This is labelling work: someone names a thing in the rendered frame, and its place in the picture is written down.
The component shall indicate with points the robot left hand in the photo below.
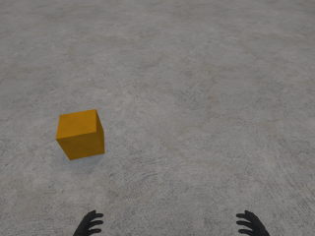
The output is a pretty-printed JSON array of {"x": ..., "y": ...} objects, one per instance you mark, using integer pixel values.
[{"x": 87, "y": 223}]

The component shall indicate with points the robot right hand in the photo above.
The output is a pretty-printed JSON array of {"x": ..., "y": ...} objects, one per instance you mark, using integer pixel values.
[{"x": 258, "y": 229}]

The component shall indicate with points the carton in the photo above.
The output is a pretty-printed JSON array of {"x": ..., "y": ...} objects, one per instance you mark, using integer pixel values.
[{"x": 80, "y": 134}]

